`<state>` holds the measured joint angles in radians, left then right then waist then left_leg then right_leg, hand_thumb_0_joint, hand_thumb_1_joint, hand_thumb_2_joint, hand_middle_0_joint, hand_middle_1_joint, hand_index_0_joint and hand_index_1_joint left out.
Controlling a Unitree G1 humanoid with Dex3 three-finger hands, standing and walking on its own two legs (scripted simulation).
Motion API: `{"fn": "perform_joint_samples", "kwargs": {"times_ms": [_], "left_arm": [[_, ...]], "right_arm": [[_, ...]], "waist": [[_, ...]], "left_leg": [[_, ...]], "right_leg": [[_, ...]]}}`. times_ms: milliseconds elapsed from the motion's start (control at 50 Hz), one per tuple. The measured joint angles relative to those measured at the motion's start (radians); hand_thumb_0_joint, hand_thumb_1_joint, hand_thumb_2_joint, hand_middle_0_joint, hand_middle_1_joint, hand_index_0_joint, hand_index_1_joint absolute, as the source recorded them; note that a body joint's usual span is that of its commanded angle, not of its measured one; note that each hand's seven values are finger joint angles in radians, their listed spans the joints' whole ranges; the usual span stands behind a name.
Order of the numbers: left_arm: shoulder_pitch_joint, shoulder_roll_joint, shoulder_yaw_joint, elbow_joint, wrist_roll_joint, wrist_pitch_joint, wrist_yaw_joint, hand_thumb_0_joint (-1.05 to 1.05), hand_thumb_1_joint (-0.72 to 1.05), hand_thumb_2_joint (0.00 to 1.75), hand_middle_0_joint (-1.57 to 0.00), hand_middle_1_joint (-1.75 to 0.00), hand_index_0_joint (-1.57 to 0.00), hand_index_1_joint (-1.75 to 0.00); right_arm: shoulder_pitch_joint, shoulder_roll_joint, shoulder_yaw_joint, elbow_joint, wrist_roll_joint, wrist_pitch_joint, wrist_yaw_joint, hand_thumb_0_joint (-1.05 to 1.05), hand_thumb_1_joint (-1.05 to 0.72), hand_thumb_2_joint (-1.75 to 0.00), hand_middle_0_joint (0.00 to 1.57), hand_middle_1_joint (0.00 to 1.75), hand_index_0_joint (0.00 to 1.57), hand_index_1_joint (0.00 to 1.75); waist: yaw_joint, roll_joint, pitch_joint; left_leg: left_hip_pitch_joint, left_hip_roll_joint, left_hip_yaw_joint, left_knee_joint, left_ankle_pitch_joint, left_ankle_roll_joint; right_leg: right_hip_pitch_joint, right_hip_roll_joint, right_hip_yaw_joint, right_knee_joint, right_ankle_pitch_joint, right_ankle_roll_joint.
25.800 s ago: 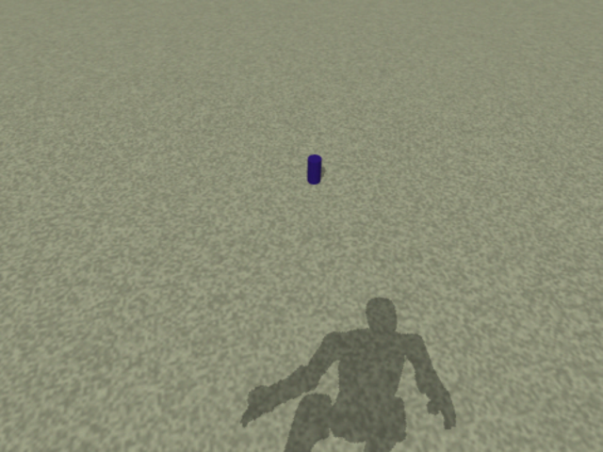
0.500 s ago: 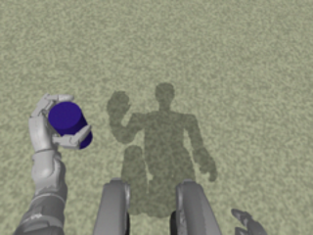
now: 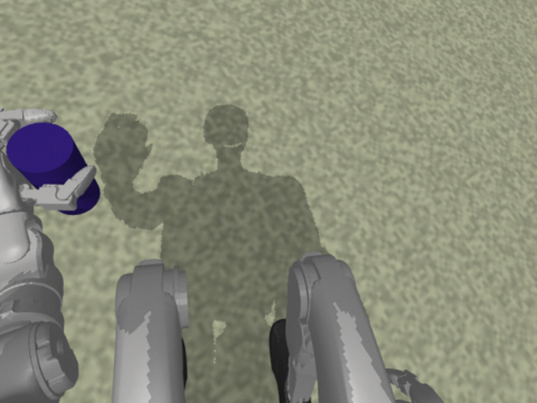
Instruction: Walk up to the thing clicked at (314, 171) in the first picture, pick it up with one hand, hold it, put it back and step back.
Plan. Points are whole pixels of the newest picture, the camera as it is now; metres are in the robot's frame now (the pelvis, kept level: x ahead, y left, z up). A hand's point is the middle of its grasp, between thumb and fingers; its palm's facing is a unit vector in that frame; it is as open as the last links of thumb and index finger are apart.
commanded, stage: crouch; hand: left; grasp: from the side
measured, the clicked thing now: (60, 173) +0.45 +0.27 -0.08
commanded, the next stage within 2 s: lower in 0.64 s
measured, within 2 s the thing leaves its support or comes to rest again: neither
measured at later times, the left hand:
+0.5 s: hand (70, 178) +0.47 +0.28 -0.12, palm faces +0.32 -0.95 -0.01, open 9.9 cm
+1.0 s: hand (85, 190) +0.47 +0.28 -0.18, palm faces +0.33 -0.95 +0.00, open 9.9 cm
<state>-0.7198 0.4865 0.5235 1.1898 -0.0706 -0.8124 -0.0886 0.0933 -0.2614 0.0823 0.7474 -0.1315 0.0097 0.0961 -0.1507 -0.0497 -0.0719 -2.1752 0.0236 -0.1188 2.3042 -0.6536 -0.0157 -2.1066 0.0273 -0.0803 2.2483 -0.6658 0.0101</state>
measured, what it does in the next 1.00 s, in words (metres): lowers itself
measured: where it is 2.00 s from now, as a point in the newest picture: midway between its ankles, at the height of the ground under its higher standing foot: (232, 398)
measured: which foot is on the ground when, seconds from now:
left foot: down 0.00-1.00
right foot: down 0.00-1.00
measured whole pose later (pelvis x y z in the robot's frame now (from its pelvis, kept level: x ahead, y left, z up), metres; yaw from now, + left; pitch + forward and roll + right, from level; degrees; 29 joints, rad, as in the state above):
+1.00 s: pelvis +0.00 +0.01 -0.07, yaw -6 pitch +20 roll -12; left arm -0.69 0.70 0.61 1.29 -0.09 -0.89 -0.09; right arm -0.04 -0.34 0.32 0.63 -0.25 0.04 0.13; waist -0.23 -0.16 0.16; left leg -2.27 0.02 -0.26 2.58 -0.68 -0.01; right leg -2.16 0.06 -0.19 2.43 -0.65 0.04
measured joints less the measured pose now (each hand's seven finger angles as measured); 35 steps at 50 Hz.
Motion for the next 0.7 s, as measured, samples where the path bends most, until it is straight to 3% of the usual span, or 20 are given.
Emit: {"fn": "perform_joint_samples", "kwargs": {"times_ms": [340, 500, 700], "left_arm": [[0.026, 0.059, 0.064, -0.037, -0.005, -0.006, -0.028, 0.01, -0.32, 1.05, -0.77, -0.98, -0.71, -0.98], [0.026, 0.102, 0.066, -0.018, -0.026, -0.016, -0.051, 0.01, -0.32, 1.05, -0.77, -0.98, -0.71, -0.98], [0.037, 0.134, 0.075, -0.021, -0.025, -0.018, -0.048, 0.01, -0.32, 1.05, -0.77, -0.98, -0.71, -0.97]], "right_arm": [[-0.036, -0.028, 0.075, -0.036, -0.044, 0.028, 0.014, 0.0, -0.92, -0.91, 0.21, 0.3, 0.2, 0.3], [-0.073, -0.048, 0.106, -0.052, -0.061, 0.029, 0.017, 0.0, -0.92, -0.9, 0.21, 0.3, 0.2, 0.3], [-0.097, -0.062, 0.142, -0.082, -0.081, 0.03, 0.024, 0.0, -0.92, -0.9, 0.21, 0.3, 0.2, 0.3]], "waist": [[-0.028, -0.022, 0.092], [-0.034, -0.039, 0.124], [-0.047, -0.064, 0.165]], "left_leg": [[-0.084, -0.003, -0.053, 0.145, -0.021, -0.003], [-0.101, -0.005, -0.077, 0.195, -0.027, -0.006], [-0.109, -0.008, -0.1, 0.238, -0.029, -0.003]], "right_leg": [[-0.063, 0.011, -0.041, 0.109, -0.008, 0.009], [-0.076, 0.017, -0.06, 0.145, -0.005, 0.011], [-0.072, 0.022, -0.076, 0.17, -0.003, 0.019]]}}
